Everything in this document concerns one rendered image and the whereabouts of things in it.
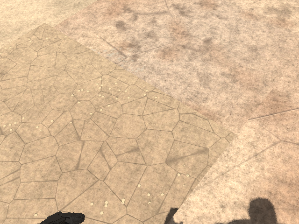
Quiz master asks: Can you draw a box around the left robot hand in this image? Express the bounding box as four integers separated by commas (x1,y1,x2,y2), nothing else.
37,211,85,224

